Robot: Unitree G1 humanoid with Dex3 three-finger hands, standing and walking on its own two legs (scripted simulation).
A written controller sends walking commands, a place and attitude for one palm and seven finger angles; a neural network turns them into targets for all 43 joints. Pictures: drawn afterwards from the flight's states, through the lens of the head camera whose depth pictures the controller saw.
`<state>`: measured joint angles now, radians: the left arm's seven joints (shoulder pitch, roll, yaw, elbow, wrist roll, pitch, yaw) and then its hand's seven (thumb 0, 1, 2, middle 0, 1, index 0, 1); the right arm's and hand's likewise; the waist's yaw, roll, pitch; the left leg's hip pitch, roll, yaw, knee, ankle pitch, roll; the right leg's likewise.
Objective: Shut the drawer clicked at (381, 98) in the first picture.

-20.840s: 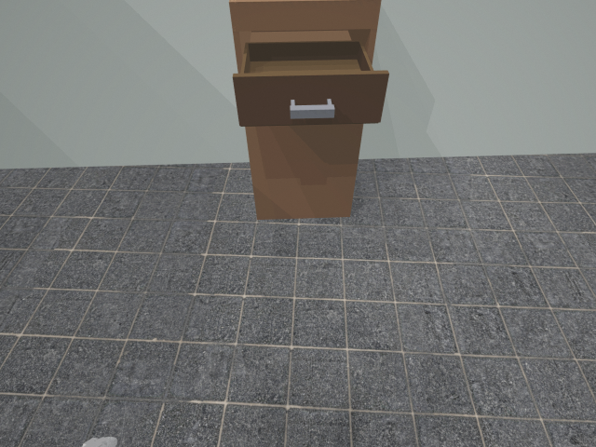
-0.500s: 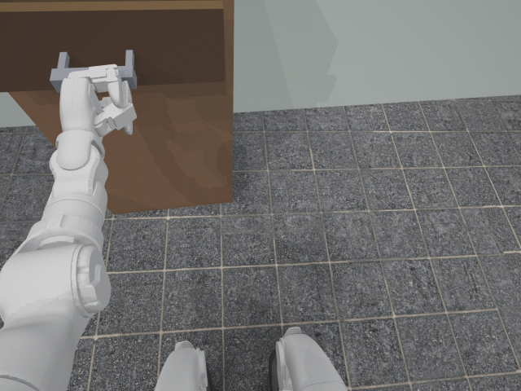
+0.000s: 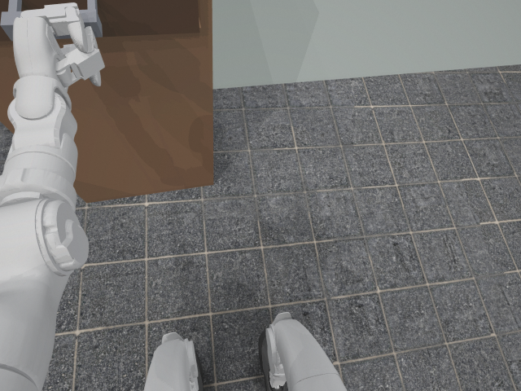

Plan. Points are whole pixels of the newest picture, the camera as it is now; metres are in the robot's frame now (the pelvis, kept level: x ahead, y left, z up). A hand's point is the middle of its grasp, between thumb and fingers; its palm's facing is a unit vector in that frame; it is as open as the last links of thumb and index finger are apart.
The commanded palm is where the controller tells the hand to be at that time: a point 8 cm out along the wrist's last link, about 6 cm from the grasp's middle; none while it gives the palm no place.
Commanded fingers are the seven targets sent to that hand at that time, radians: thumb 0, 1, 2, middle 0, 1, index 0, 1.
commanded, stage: push the drawer shut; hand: left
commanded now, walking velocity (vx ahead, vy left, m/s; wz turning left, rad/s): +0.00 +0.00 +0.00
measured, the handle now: (54, 13) +0.65 +0.19 +0.09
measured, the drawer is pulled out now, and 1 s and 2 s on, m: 0.02 0.00 0.00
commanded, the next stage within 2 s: pull the fist back off the drawer in 0.50 s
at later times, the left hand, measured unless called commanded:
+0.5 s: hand (84, 38) +0.60 +0.15 +0.09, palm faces +0.04 -1.00 -0.05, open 3.3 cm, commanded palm +0.63 +0.17 +0.09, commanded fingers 0.00 0.90 0.90 -1.40 -1.60 -1.40 -1.60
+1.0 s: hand (86, 39) +0.60 +0.15 +0.09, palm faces +0.05 -1.00 -0.05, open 3.3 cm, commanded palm +0.59 +0.17 +0.09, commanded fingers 0.00 0.90 0.90 -1.40 -1.60 -1.40 -1.60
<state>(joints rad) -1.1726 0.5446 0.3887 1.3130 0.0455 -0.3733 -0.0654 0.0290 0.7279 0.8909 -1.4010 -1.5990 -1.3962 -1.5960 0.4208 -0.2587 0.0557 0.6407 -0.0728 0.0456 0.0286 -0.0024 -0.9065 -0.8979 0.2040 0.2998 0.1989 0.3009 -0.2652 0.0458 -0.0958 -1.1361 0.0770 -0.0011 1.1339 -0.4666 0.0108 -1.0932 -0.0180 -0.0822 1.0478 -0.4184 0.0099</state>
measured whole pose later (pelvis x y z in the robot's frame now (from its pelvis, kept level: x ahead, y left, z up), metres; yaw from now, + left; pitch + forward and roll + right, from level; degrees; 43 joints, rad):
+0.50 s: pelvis -0.01 +0.00 -0.01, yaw +0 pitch +30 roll -6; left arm -1.35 0.68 0.36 1.41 0.10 -0.31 -0.08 0.05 0.59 0.91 -1.40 -1.60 -1.40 -1.60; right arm 0.44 -0.26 0.09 0.64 -0.08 0.02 0.02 0.00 -0.91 -0.90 0.20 0.30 0.20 0.30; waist -0.32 0.06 -0.09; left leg -1.25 0.08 -0.04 1.19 -0.46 0.01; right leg -1.19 -0.01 -0.11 1.07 -0.40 0.01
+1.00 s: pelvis -0.02 +0.01 -0.02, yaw -1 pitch +30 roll -6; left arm -1.39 0.67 0.36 1.37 0.11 -0.26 -0.05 0.06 0.62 0.91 -1.40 -1.60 -1.40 -1.60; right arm 0.46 -0.25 0.10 0.64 -0.09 -0.02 0.04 0.00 -0.91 -0.90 0.20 0.30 0.20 0.30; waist -0.33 0.06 -0.08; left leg -1.30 0.08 -0.04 1.21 -0.45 0.02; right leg -1.23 -0.02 -0.11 1.09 -0.39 0.01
